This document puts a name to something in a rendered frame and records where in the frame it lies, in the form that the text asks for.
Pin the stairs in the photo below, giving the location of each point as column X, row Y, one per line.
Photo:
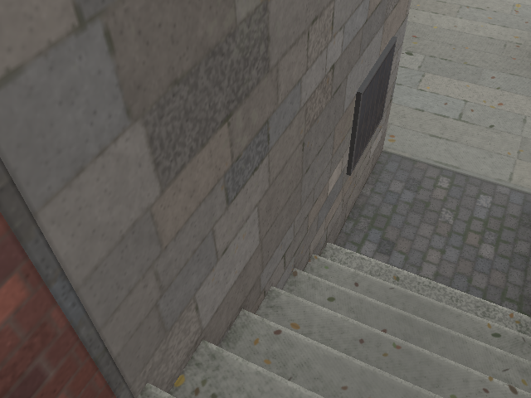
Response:
column 350, row 326

